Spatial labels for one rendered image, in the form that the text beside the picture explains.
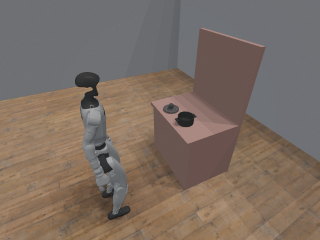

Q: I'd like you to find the lid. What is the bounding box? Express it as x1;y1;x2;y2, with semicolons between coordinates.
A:
163;104;179;114

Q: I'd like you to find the robot right shin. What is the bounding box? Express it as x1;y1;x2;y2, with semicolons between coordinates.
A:
112;185;128;215

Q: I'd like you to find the robot right hand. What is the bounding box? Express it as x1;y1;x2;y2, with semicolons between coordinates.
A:
96;173;113;192

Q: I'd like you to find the right robot upper arm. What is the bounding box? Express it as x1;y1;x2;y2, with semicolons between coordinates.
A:
82;109;102;151

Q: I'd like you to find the right robot thigh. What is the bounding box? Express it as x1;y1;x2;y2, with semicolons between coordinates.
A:
98;154;128;193

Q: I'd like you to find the table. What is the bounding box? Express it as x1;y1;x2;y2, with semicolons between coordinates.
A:
151;28;266;190

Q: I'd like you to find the pot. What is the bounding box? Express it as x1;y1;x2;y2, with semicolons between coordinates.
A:
175;111;197;127

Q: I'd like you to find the robot right forearm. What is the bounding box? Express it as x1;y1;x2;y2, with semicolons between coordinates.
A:
84;145;104;177

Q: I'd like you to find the robot left hand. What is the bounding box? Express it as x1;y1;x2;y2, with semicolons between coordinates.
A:
106;133;113;145

